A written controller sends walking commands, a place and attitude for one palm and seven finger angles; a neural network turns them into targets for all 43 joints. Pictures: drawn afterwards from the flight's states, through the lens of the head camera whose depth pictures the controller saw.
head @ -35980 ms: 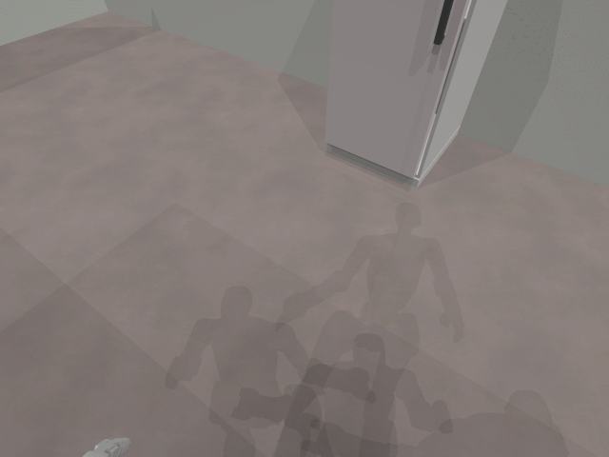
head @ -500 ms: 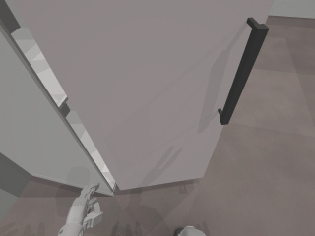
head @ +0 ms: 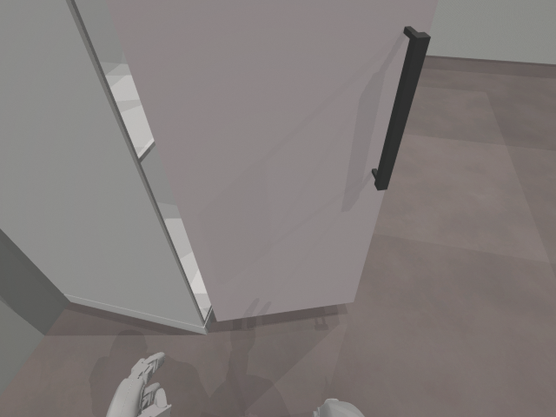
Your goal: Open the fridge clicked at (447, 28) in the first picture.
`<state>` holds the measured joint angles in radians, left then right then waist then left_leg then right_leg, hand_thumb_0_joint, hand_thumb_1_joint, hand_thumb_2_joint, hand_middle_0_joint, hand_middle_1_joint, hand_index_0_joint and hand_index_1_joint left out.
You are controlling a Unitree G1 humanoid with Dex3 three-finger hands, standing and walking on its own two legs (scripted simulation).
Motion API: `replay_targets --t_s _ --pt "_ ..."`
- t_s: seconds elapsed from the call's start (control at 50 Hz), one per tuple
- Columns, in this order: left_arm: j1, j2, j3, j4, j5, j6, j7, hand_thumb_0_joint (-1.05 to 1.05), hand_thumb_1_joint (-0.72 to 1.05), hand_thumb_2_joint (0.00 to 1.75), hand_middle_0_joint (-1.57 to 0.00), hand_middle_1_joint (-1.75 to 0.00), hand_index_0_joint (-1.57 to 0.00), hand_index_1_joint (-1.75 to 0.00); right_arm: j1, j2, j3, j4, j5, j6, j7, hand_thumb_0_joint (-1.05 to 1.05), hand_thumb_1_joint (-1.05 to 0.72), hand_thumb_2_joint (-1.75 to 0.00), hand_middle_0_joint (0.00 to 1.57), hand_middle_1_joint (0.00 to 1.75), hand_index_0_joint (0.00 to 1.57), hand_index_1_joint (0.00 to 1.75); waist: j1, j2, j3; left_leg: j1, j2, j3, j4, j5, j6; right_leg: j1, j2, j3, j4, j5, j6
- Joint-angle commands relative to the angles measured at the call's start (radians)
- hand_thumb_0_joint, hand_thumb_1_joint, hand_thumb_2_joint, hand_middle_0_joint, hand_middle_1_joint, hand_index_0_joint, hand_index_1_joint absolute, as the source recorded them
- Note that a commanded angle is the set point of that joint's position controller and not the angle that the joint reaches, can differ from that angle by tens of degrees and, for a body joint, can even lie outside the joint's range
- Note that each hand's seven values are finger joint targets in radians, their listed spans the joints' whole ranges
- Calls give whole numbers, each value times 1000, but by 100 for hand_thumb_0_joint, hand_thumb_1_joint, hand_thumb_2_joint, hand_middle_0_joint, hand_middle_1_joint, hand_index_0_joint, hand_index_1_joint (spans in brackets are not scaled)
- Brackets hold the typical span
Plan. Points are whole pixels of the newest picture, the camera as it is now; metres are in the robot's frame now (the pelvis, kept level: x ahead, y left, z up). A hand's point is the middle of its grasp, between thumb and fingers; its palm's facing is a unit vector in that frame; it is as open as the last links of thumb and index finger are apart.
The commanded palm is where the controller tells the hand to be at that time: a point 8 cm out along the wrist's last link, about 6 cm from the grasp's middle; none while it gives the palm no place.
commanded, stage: stop stepping back and stand still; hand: right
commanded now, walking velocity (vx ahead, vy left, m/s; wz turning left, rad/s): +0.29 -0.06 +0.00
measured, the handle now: (393, 119) +0.62 -0.20 +0.12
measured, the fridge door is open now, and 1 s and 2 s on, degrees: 68 68 68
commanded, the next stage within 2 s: let the arm hang, fingers relaxed in 0.52 s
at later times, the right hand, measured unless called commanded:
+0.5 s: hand out of the picture +0.11 -0.31 +0.17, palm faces +0.54 +0.76 -0.37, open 7.4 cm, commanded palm +0.06 -0.32 +0.19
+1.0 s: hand out of the picture +0.00 -0.21 -0.17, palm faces +0.13 +0.98 -0.14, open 6.9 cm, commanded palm none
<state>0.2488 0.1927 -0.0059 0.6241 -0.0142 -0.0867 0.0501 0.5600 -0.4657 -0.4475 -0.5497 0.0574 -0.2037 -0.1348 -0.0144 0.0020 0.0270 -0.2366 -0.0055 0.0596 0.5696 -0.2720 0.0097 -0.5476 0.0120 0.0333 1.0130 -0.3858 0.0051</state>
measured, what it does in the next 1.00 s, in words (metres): steps on the spot: right foot, then right foot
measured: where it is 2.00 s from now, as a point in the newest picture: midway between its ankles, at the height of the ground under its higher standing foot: outside the picture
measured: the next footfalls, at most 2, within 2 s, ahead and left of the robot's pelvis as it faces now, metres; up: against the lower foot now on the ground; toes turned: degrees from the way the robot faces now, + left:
right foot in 0.14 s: +0.01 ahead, -0.14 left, +0.00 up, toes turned -2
right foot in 0.60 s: -0.01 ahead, -0.14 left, +0.00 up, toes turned -6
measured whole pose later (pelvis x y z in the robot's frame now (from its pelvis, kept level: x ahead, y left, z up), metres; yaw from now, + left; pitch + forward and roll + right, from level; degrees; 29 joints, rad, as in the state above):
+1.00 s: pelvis -0.06 -0.03 -0.01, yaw -7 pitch -1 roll +2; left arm 0.34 0.19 0.02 0.90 0.03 0.04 0.00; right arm 0.25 -0.17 -0.03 0.82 -0.02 0.04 -0.02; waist 0.03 0.03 0.06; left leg -0.36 0.02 -0.02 0.61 -0.24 -0.03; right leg -0.37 0.01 0.02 0.73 -0.36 -0.03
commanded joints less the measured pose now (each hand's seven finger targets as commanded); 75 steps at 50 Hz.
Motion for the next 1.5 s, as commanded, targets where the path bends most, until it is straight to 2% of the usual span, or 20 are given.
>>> replay_targets --t_s 0.0,0.1,0.12,0.16,0.22,0.3,0.34,0.36,0.4,0.54,0.58,0.6,0.68,0.82,0.88,0.96,1.02,1.06,1.14,1.48 --pt "-142 132 51 -151 2 -35 32 0 90 90 -20 -30 -20 -30 -228 -134 -58 -110 -7 -19 -24 0 -90 -90 20 30 20 30 52 162 48 -374 311 -216 -335 -307 146 179 -66 42 168 -24 -13" --pt "-63 135 54 -132 12 -105 55 0 90 90 -20 -30 -20 -30 -222 -128 -49 -191 -36 -52 -51 0 -90 -90 20 30 20 30 33 -104 -56 -153 115 -106 15 -259 68 397 -28 -76 -734 25 -69" --pt "-72 156 60 -151 15 -117 53 0 90 90 -20 -30 -20 -30 -250 -137 -53 -264 -37 -68 -54 0 -90 -90 20 30 20 30 18 -336 -80 -185 -10 -9 260 -243 22 407 -166 127 -820 20 -123" --pt "-70 114 64 -118 18 -127 31 0 90 90 -20 -30 -20 -30 -238 -174 -93 -248 -40 -78 -46 0 -90 -90 20 30 20 30 59 -453 7 -295 -34 -34 599 -276 -2 225 -288 440 -865 -118 -221" --pt "-95 125 60 -100 12 -128 -7 0 90 90 -20 -30 -20 -30 -124 -142 -104 -178 -42 -92 -32 0 -90 -90 20 30 20 30 17 -141 36 -203 26 -74 371 -200 11 145 -281 304 -777 -143 -214" --pt "-100 147 60 -140 11 -81 5 0 90 90 -20 -30 -20 -30 -45 -115 -92 -46 -39 -65 -13 0 -90 -90 20 30 20 30 0 -180 -21 247 -31 14 -33 -190 23 -76 -155 96 -598 -320 -115" --pt "-105 138 70 -156 4 -54 9 0 90 90 -20 -30 -20 -30 -124 -141 -97 -6 -40 -58 3 0 -90 -90 20 30 20 30 4 258 -3 162 202 -431 -329 -353 136 -160 44 -83 -1 -187 -61" --pt "-104 145 68 -160 1 -61 12 0 90 90 -20 -30 -20 -30 -213 -174 -113 -46 -9 -64 8 0 -90 -90 20 30 20 30 25 314 -26 33 319 -552 -369 -203 196 -106 46 -54 268 -83 -35" --pt "-79 124 59 -102 12 -66 13 0 90 90 -20 -30 -20 -30 -278 -149 -90 -40 -19 -49 1 0 -90 -90 20 30 20 30 48 164 11 -226 311 -536 -438 -631 189 6 -14 -6 270 -43 -31" --pt "-80 112 37 -123 28 -111 57 0 90 90 -20 -30 -20 -30 -240 -124 -47 -196 -46 -73 -42 0 -90 -90 20 30 20 30 35 -34 -71 -185 152 -201 -149 -388 102 453 -17 -108 -641 -27 -78" --pt "-87 139 49 -145 23 -123 45 0 90 90 -20 -30 -20 -30 -274 -144 -67 -288 -49 -97 -56 0 -90 -90 20 30 20 30 17 -395 -83 -296 -47 -8 321 -263 -4 504 -299 309 -777 43 -197" --pt "-29 287 125 26 23 -156 -34 0 90 90 -20 -30 -20 -30 -207 197 360 552 -105 59 56 0 -90 -90 20 30 20 30 178 -357 76 -533 34 -3 511 -292 -17 402 -345 398 -713 220 -206" --pt "49 211 80 -28 68 13 -31 0 90 90 -20 -30 -20 -30 -308 209 356 692 -102 220 128 0 -90 -90 20 30 20 30 79 81 -56 -451 45 -130 674 -294 -41 358 -319 309 -596 606 -258" --pt "0 205 51 86 55 61 -25 0 90 90 -20 -30 -20 -30 -290 156 402 1112 -93 231 145 0 -90 -90 20 30 20 30 -12 -134 -58 49 -8 -35 5 -47 -41 129 -149 105 -608 96 -119" --pt "44 99 38 124 32 82 -37 0 90 90 -20 -30 -20 -30 -227 49 392 1258 -88 214 124 0 -90 -90 20 30 20 30 -2 93 14 33 238 -415 -305 -333 87 8 28 -39 -343 -143 -35" --pt "163 73 59 229 44 108 -33 0 90 90 -20 -30 -20 -30 -368 133 373 1317 -91 218 106 0 -90 -90 20 30 20 30 75 176 -11 -254 214 -341 -310 -416 123 293 -13 -19 -312 -11 -44" --pt "213 86 54 285 53 95 -29 0 90 90 -20 -30 -20 -30 -347 184 394 1377 -80 232 114 0 -90 -90 20 30 20 30 71 -193 50 -268 41 -137 -59 -291 37 279 -117 173 -645 -125 -90" --pt "182 122 58 293 52 82 -11 0 90 90 -20 -30 -20 -30 -326 200 400 1425 -78 226 120 0 -90 -90 20 30 20 30 30 -168 61 -131 -5 -64 34 -86 6 196 -211 308 -751 -63 -145" --pt "158 65 33 332 30 57 -6 0 90 90 -20 -30 -20 -30 -233 194 415 1536 -64 202 117 0 -90 -90 20 30 20 30 -4 -43 -46 97 69 -150 -133 166 31 243 -92 88 -633 264 -78" --pt "156 32 28 435 24 67 1 0 90 90 -20 -30 -20 -30 -235 235 427 1639 -70 203 93 0 -90 -90 20 30 20 30 25 -4 42 32 81 -123 -130 258 5 399 -88 23 -623 450 -62"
